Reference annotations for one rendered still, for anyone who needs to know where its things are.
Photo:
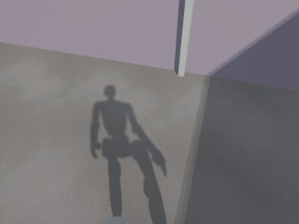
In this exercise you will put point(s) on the panel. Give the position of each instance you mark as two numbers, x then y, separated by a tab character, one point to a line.
186	28

